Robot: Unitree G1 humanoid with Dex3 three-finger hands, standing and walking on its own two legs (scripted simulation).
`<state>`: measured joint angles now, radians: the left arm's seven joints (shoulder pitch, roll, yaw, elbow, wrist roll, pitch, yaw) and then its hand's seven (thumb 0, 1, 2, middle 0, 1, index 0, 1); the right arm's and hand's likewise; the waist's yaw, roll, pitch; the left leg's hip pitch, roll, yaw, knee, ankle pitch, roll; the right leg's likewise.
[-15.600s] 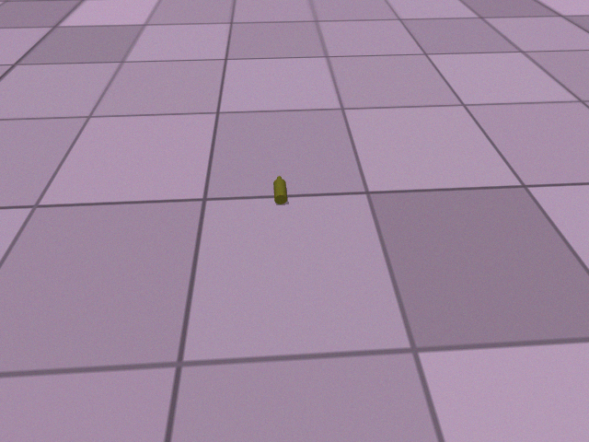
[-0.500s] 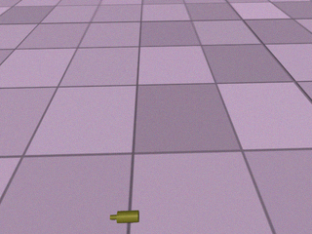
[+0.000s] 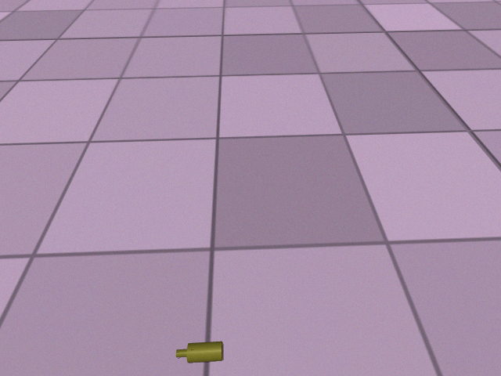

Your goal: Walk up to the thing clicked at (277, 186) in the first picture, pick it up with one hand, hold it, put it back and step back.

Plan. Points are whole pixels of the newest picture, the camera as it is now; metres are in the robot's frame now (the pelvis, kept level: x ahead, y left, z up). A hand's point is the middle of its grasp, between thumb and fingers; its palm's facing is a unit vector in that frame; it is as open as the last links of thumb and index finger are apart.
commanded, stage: stand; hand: left
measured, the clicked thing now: (199, 352) +0.38 +0.20 -0.75
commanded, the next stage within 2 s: rise first in 1.64 s
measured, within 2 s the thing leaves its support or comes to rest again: neither
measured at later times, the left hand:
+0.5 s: hand out of the picture +0.06 +0.26 -0.16, palm faces -0.01 -0.94 -0.35, open 7.4 cm
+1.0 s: hand out of the picture +0.07 +0.26 -0.16, palm faces -0.01 -0.94 -0.35, open 7.4 cm
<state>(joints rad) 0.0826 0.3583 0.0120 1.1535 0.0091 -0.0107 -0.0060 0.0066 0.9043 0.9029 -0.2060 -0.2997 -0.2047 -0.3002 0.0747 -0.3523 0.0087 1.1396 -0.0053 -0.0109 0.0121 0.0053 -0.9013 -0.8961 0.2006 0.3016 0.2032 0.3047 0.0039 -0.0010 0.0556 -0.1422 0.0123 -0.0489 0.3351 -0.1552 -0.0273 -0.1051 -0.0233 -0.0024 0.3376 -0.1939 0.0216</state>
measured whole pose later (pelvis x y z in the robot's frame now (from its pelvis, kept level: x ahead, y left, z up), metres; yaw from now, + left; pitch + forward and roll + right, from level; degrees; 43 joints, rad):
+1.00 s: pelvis +0.00 +0.00 +0.00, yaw +1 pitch -2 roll +0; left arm 0.12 0.36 0.00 1.14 0.01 -0.01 0.00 0.01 0.90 0.90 -0.21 -0.30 -0.21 -0.30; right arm 0.11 -0.35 0.01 1.13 0.00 -0.01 0.01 0.01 -0.90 -0.90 0.20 0.30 0.20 0.30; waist 0.00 0.00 0.05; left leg -0.15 0.01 -0.06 0.34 -0.16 -0.03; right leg -0.10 -0.02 -0.01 0.34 -0.19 0.02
